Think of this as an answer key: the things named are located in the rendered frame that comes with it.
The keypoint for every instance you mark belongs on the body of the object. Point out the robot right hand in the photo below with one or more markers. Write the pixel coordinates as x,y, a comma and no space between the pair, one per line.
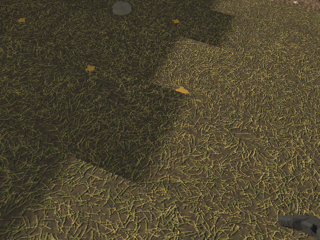
307,223

